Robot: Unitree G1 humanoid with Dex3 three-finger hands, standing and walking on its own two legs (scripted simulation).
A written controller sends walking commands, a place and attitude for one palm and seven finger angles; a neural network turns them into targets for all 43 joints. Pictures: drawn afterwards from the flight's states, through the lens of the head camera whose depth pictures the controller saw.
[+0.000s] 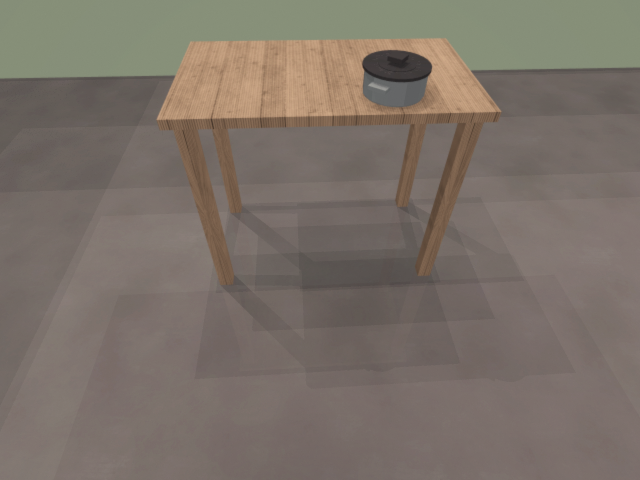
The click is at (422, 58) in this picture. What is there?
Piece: lid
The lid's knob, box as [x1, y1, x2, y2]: [387, 51, 408, 64]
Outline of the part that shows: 387,60 401,64 407,59 408,55 394,51 388,56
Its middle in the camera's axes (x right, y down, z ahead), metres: +0.20 -0.48 +1.02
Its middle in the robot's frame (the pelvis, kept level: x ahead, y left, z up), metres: +1.10 -0.15 +0.06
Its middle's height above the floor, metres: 0.84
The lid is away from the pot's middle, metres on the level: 0.00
